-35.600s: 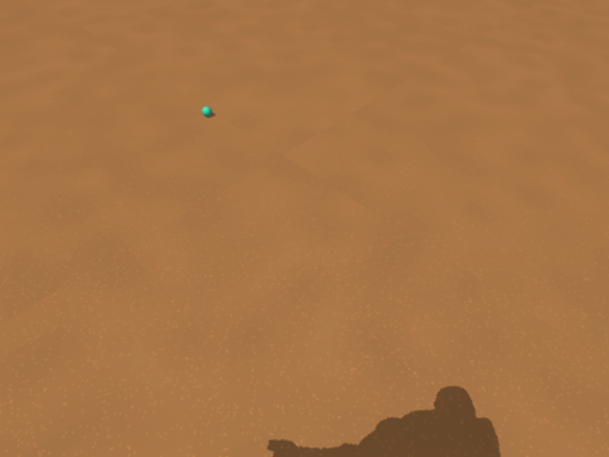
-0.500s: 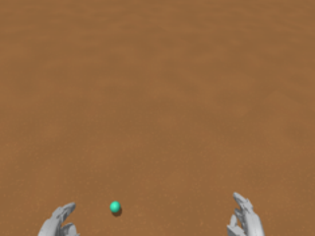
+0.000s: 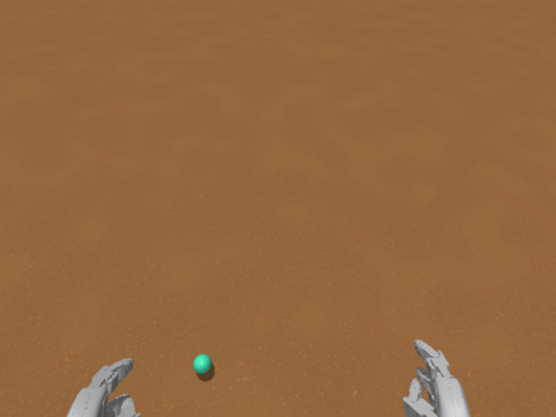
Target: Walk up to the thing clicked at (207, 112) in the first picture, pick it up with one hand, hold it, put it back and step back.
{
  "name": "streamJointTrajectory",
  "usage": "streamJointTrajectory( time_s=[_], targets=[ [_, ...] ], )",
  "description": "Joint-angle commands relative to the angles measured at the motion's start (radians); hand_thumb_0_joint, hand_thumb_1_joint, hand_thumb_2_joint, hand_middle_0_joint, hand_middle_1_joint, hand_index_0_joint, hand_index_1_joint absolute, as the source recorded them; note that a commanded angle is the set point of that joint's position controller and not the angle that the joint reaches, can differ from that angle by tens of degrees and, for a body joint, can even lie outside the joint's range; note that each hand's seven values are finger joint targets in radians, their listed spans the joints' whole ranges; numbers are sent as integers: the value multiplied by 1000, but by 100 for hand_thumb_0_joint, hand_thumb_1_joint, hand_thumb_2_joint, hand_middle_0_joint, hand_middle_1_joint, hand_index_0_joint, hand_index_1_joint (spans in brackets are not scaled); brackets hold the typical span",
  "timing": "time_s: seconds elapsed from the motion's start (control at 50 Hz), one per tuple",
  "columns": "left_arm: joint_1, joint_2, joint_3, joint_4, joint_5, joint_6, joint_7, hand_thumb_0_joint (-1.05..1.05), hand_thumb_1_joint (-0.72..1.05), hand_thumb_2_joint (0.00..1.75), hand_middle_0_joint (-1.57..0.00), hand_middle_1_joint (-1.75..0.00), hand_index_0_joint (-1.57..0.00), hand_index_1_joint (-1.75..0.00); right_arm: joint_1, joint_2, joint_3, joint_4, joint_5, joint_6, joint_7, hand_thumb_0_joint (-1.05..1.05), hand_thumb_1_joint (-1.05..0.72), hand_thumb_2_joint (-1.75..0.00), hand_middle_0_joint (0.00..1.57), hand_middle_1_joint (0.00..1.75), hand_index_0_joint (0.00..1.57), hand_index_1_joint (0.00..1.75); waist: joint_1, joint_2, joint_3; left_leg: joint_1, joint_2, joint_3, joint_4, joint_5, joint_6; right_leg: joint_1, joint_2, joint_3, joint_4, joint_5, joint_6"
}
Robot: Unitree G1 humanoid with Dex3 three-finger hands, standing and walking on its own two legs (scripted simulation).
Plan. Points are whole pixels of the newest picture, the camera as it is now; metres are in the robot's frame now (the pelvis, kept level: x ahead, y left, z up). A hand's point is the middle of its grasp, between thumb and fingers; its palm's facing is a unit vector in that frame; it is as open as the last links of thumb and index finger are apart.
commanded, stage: home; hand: left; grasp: from above
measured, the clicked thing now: (202, 363) +0.43 +0.21 -0.68
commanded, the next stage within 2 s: stand in 0.04 s
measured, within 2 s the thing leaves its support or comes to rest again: neither
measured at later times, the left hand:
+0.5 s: hand out of the picture +0.09 +0.24 -0.11, palm faces +0.03 -0.94 -0.33, open 7.4 cm
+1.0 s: hand out of the picture +0.03 +0.25 -0.10, palm faces +0.00 -0.95 -0.33, open 7.4 cm
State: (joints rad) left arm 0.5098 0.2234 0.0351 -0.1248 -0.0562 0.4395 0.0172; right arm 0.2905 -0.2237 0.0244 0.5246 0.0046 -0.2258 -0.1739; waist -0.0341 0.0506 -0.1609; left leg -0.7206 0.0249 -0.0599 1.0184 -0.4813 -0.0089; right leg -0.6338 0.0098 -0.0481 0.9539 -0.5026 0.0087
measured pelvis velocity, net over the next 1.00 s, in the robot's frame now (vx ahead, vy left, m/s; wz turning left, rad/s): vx -0.02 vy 0.01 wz -0.03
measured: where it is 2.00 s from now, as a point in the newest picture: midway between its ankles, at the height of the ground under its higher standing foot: outside the picture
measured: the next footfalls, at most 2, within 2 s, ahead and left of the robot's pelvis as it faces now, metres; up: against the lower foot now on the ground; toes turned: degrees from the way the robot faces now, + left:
none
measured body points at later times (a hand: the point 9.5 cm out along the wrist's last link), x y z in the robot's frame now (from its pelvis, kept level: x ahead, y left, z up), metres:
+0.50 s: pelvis -0.01 +0.01 +0.04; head +0.01 +0.02 +0.49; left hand +0.09 +0.29 -0.08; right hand +0.09 -0.27 -0.08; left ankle +0.01 +0.12 -0.68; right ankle -0.02 -0.13 -0.68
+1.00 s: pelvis -0.02 +0.01 +0.07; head -0.03 +0.01 +0.52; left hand +0.03 +0.29 -0.07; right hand +0.04 -0.27 -0.08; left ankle +0.01 +0.12 -0.68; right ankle -0.02 -0.13 -0.68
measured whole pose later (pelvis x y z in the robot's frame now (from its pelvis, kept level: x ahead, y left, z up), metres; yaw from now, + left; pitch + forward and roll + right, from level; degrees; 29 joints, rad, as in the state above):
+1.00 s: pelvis -0.02 +0.01 +0.07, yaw -2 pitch -4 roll +0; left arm 0.19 0.28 0.04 1.12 0.04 0.00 0.03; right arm 0.15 -0.28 -0.05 1.11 -0.03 0.00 -0.01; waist 0.02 0.01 0.06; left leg -0.14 -0.01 0.01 0.38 -0.16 0.01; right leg -0.11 -0.03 0.02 0.39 -0.20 0.03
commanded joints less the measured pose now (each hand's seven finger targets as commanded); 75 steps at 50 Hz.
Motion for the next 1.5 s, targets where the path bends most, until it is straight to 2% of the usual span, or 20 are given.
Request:
streamJointTrajectory(
  time_s=[0.0,0.1,0.12,0.14,0.16,0.2,0.26,0.42,0.46,0.56,0.66,0.78,0.92,1.06,1.14,1.16,1.22,1.3,1.34,1.48],
  targets=[
    [-25,108,59,-210,3,-48,7,0,90,90,-20,-30,-20,-30,-68,-123,-48,-166,3,-56,-17,0,-90,-90,20,30,20,30,-7,-8,-68,128,-22,24,-151,176,24,5,14,-4,-171,186,-6],
    [-8,109,56,-200,2,-47,6,0,90,90,-20,-30,-20,-30,-58,-123,-50,-157,3,-56,-19,0,-90,-90,20,30,20,30,-12,-6,-100,147,-20,21,-140,239,24,23,14,-4,-153,247,-5],
    [-304,207,51,151,119,-252,47,0,90,90,-20,-30,-20,-30,-130,-222,-83,100,-120,51,41,0,-90,-90,20,30,20,30,74,-66,137,164,25,-6,-229,394,65,184,-63,96,-205,279,-65],
    [-206,210,69,322,124,-320,43,0,90,90,-20,-30,-20,-30,-136,-217,-99,90,-112,89,73,0,-90,-90,20,30,20,30,64,-126,57,236,15,17,-221,410,71,214,-74,140,-232,308,-94],
    [-210,214,67,361,119,-355,37,0,90,90,-20,-30,-20,-30,-114,-237,-107,68,-121,107,87,0,-90,-90,20,30,20,30,34,-114,26,271,10,0,-215,418,72,205,-74,169,-244,352,-102],
    [-244,216,52,453,123,-390,31,0,90,90,-20,-30,-20,-30,-103,-210,-101,131,-89,121,120,0,-90,-90,20,30,20,30,41,-67,-7,340,9,2,-259,417,71,285,-97,168,-234,415,-87],
    [-293,222,60,585,104,-401,27,0,90,90,-20,-30,-20,-30,-140,-195,-107,175,-52,137,150,0,-90,-90,20,30,20,30,58,-118,22,387,0,-1,-307,337,65,277,-103,166,-311,323,-66],
    [-339,204,54,865,96,-440,30,0,90,90,-20,-30,-20,-30,-156,-204,-110,313,-57,173,148,0,-90,-90,20,30,20,30,60,-28,109,464,38,-43,-495,331,59,362,-93,132,-420,335,-36],
    [-343,194,50,920,92,-440,27,0,90,90,-20,-30,-20,-30,-159,-214,-109,341,-55,178,144,0,-90,-90,20,30,20,30,56,2,150,458,58,-74,-588,237,58,385,-80,120,-454,282,-31],
    [-334,203,48,1031,90,-447,27,0,90,90,-20,-30,-20,-30,-164,-230,-110,408,-46,183,136,0,-90,-90,20,30,20,30,58,-15,146,560,75,-81,-661,325,51,443,-88,113,-516,354,-24],
    [-347,221,44,1104,86,-457,29,0,90,90,-20,-30,-20,-30,-139,-232,-108,470,-36,190,133,0,-90,-90,20,30,20,30,45,-53,148,606,62,-34,-658,426,38,495,-111,131,-577,429,-21],
    [-347,226,35,1159,90,-451,27,0,90,90,-20,-30,-20,-30,-160,-235,-106,504,-34,203,139,0,-90,-90,20,30,20,30,42,-61,220,586,62,-43,-726,253,29,459,-101,130,-640,287,-18],
    [-334,236,35,1191,90,-452,21,0,90,90,-20,-30,-20,-30,-180,-250,-106,523,-33,206,144,0,-90,-90,20,30,20,30,51,-31,237,539,73,-64,-766,141,32,473,-97,131,-645,253,-17],
    [-379,252,32,1191,85,-464,23,0,90,90,-20,-30,-20,-30,-178,-252,-98,536,-30,202,149,0,-90,-90,20,30,20,30,34,-56,196,616,73,-32,-720,308,32,467,-119,152,-671,326,-19],
    [-373,253,32,1202,82,-461,19,0,90,90,-20,-30,-20,-30,-183,-258,-94,542,-28,204,150,0,-90,-90,20,30,20,30,38,-44,204,599,78,-31,-732,268,34,475,-116,149,-669,316,-21],
    [-369,254,29,1209,83,-459,19,0,90,90,-20,-30,-20,-30,-182,-253,-90,547,-27,206,151,0,-90,-90,20,30,20,30,38,-61,236,582,74,-37,-744,233,28,449,-107,146,-678,263,-18],
    [-376,261,28,1206,83,-461,17,0,90,90,-20,-30,-20,-30,-172,-259,-89,549,-27,209,155,0,-90,-90,20,30,20,30,32,-72,230,582,73,-28,-725,252,32,452,-117,160,-691,241,-20],
    [-379,259,27,1208,79,-459,14,0,90,90,-20,-30,-20,-30,-184,-264,-87,553,-25,206,153,0,-90,-90,20,30,20,30,35,-42,213,586,81,-34,-736,245,32,466,-113,156,-678,278,-24],
    [-388,263,30,1205,78,-462,13,0,90,90,-20,-30,-20,-30,-190,-271,-86,550,-23,202,153,0,-90,-90,20,30,20,30,35,-40,185,602,85,-31,-731,301,34,489,-118,154,-669,347,-24],
    [-402,264,26,1207,76,-462,10,0,90,90,-20,-30,-20,-30,-189,-273,-81,559,-22,201,153,0,-90,-90,20,30,20,30,33,-56,179,619,89,-24,-730,344,32,484,-121,156,-668,355,-26]
  ],
)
